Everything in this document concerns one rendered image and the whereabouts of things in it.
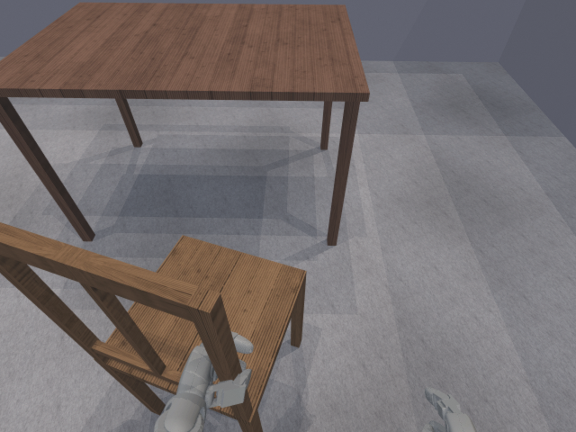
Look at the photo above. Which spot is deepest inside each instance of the chair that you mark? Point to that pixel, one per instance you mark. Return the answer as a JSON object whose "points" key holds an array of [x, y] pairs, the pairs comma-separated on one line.
{"points": [[199, 294]]}

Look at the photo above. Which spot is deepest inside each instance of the table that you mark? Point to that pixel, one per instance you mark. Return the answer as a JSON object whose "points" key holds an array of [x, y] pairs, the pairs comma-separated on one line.
{"points": [[263, 52]]}

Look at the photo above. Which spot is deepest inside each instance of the robot left hand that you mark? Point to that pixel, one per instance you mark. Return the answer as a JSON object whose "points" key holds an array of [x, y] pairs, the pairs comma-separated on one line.
{"points": [[199, 373]]}

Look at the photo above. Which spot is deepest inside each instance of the robot left forearm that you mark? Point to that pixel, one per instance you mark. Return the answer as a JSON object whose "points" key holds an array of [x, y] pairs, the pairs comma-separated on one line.
{"points": [[184, 412]]}

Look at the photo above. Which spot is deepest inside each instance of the robot right hand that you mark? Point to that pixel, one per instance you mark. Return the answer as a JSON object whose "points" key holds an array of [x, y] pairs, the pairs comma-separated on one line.
{"points": [[449, 411]]}

